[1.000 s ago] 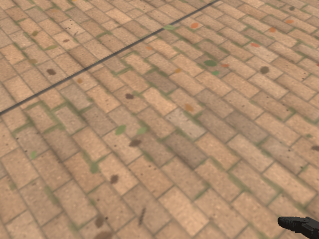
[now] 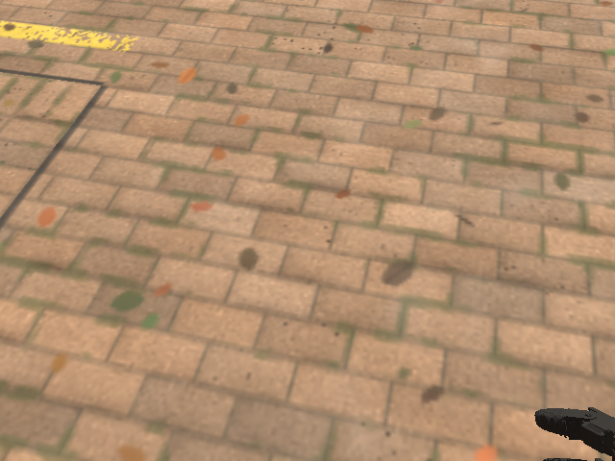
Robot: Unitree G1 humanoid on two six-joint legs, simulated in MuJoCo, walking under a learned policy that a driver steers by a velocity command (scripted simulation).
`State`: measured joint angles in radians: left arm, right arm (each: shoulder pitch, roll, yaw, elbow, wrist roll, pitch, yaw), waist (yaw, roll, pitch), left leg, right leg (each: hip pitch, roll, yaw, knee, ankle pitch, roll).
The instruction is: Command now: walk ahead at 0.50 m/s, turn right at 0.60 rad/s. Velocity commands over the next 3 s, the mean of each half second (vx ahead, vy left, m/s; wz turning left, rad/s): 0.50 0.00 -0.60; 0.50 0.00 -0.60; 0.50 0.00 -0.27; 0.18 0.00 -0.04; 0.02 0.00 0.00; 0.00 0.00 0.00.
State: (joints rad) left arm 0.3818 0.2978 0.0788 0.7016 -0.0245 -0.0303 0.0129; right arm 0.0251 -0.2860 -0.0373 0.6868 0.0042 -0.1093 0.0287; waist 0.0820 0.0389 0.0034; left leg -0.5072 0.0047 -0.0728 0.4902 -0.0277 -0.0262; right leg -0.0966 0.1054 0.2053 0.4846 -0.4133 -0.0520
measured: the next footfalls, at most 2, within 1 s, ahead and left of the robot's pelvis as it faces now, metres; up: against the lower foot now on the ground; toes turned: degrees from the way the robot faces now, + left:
left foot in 0.02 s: +0.18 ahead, +0.13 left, +0.00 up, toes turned -4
right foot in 0.54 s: +0.40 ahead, -0.19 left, +0.00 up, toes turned -22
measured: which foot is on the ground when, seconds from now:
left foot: up 0.00-0.00, down 0.02-0.54, up 0.56-1.00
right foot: down 0.00-0.04, up 0.06-0.52, down 0.54-1.00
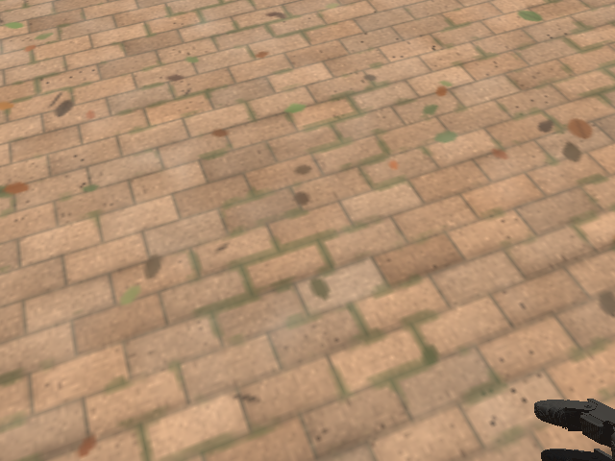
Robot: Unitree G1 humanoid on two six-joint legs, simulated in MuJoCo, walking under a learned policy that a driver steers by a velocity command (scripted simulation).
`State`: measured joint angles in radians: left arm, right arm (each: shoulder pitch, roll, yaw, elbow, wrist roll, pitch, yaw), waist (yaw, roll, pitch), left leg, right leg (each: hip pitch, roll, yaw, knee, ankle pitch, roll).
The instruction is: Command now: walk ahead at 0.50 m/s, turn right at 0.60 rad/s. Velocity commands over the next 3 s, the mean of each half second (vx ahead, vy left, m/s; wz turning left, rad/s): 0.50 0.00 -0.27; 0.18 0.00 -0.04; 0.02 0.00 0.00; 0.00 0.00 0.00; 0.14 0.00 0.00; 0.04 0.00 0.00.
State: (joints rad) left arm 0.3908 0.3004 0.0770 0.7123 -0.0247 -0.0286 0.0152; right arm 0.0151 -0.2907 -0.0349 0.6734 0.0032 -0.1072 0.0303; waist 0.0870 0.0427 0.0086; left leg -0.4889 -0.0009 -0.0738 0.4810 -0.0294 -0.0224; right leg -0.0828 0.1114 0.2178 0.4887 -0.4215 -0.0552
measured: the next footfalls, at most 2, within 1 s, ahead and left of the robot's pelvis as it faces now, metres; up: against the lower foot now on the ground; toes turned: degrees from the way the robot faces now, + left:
left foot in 0.02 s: +0.17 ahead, +0.13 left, +0.00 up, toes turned -4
right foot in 0.50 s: +0.40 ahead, -0.16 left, +0.00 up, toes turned -8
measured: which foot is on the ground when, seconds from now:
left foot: up 0.00-0.00, down 0.02-0.52, up 0.54-0.88, down 0.90-1.00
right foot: down 0.00-0.02, up 0.04-0.48, down 0.50-1.00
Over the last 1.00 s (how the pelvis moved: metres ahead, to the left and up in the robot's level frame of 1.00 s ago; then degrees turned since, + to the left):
0.52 -0.14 0.00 -36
